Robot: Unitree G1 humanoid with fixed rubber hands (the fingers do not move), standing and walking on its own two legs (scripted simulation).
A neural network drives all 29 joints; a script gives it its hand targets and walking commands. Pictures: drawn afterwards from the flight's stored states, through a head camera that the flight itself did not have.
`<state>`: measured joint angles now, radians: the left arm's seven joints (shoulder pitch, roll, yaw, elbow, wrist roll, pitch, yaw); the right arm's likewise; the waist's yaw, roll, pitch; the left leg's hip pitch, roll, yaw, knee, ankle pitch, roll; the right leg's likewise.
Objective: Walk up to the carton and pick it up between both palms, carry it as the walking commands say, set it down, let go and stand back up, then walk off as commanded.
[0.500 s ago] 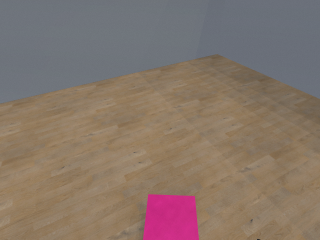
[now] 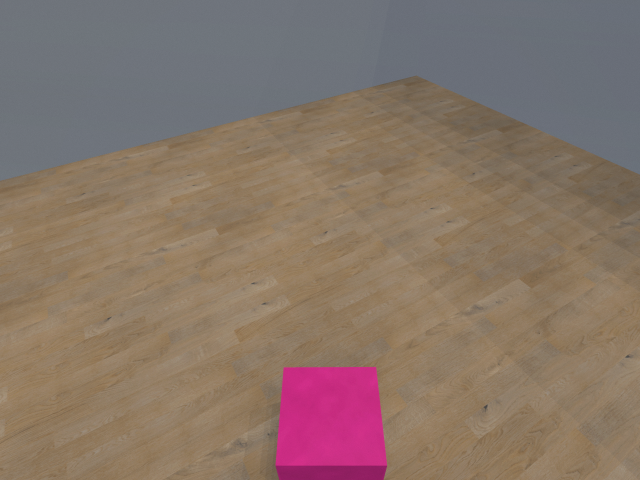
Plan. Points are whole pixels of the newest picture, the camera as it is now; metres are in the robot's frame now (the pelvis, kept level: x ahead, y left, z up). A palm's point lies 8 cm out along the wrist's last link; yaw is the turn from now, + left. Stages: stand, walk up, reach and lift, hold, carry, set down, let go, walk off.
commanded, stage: stand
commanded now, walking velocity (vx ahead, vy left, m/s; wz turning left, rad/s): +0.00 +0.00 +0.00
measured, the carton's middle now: (330, 427) +0.46 -0.02 -0.66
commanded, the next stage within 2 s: walk off in 1.06 s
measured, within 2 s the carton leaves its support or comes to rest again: neither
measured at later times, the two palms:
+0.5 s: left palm out of the picture -0.03 +0.21 -0.13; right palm out of the picture -0.06 -0.23 -0.14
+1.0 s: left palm out of the picture -0.06 +0.22 -0.14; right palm out of the picture -0.07 -0.19 -0.14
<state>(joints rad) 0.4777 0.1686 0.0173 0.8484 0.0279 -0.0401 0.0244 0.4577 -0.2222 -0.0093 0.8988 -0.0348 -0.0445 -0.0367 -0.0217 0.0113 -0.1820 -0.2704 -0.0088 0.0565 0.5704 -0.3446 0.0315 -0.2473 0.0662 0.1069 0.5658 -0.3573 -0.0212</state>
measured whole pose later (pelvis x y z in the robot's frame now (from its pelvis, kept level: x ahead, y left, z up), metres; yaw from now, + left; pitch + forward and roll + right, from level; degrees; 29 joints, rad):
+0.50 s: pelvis -0.02 +0.00 +0.00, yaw -1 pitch +0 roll +0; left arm 0.45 0.12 0.02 0.94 0.03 -0.02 0.04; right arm 0.44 -0.18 0.00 1.03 -0.03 -0.01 -0.05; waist -0.03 0.01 -0.09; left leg -0.24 -0.01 0.07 0.55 -0.31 0.04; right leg -0.23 0.07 0.12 0.55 -0.32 -0.02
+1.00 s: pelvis -0.03 +0.02 +0.00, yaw -1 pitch -1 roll +0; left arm 0.42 0.10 -0.01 1.02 0.02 0.00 0.05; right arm 0.39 -0.13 0.00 1.09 -0.02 -0.01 -0.04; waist -0.01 0.00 -0.03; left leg -0.22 -0.02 0.08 0.52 -0.28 0.06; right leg -0.20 0.05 0.13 0.51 -0.29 0.01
